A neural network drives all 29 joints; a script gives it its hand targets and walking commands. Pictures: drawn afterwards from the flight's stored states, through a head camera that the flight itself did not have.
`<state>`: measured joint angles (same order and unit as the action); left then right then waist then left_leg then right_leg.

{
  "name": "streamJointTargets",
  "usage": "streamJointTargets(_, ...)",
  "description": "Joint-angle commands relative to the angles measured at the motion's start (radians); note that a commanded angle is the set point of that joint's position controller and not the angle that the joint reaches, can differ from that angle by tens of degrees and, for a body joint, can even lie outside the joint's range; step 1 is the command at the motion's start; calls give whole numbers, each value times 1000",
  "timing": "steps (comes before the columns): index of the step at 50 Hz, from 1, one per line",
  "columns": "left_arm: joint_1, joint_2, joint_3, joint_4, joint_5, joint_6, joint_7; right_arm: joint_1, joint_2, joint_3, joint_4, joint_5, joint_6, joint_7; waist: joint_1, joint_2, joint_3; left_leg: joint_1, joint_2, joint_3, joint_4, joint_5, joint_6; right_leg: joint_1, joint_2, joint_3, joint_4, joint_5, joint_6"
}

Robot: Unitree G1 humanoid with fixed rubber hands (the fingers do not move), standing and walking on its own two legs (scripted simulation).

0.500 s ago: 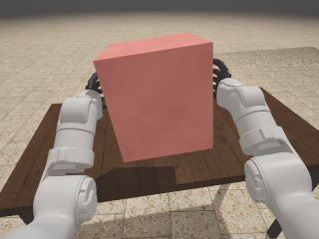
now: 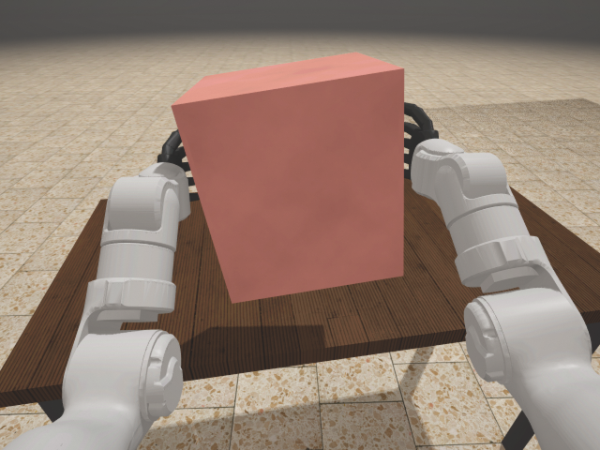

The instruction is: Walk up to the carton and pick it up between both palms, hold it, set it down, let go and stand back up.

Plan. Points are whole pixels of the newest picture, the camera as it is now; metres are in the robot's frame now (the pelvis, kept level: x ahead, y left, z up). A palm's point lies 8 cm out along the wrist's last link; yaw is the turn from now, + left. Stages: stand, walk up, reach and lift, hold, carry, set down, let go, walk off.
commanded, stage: hold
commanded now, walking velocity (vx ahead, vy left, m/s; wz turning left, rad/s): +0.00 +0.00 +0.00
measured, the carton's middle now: (298, 169) +0.42 +0.00 +0.26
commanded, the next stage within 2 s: none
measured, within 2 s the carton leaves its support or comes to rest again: neither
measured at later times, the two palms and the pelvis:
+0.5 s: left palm (168, 174) +0.36 +0.16 +0.28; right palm (426, 148) +0.38 -0.16 +0.30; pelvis +0.00 +0.00 +0.00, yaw +0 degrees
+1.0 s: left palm (168, 174) +0.36 +0.16 +0.28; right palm (426, 149) +0.38 -0.16 +0.30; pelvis +0.00 +0.00 +0.00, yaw +0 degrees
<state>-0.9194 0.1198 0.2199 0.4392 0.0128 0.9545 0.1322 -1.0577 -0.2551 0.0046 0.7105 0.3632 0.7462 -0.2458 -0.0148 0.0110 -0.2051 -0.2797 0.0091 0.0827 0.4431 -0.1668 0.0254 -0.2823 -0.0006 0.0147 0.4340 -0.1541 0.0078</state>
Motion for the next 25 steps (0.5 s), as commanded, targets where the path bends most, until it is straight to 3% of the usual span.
streamJointTargets(1,-1196,-645,-410,-391,-259,-139,-161,-1078,798,215,-465,248,-38,183,-52,37,-645,189,-18,-147,-48,109,-60,192,107,19,-113,171,-6)
streamJointTargets(10,-1262,-647,-397,-301,-257,-149,-168,-1116,800,153,-345,201,-47,204,-61,46,-568,105,1,-152,-91,-57,-52,157,97,20,-110,44,-20)
streamJointTargets(25,-1230,-616,-350,-270,-228,-147,-185,-1071,792,149,-276,195,-39,206,-60,32,-534,101,-2,-145,-97,-32,-53,198,89,27,-108,75,-17)
